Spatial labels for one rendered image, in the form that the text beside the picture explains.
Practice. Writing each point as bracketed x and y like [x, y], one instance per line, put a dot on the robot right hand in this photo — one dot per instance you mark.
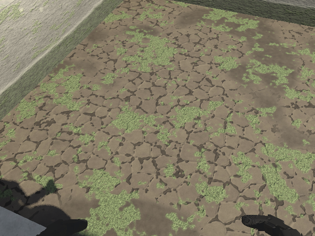
[270, 224]

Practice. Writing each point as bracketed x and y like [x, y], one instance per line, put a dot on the robot left hand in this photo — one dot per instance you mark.
[62, 227]

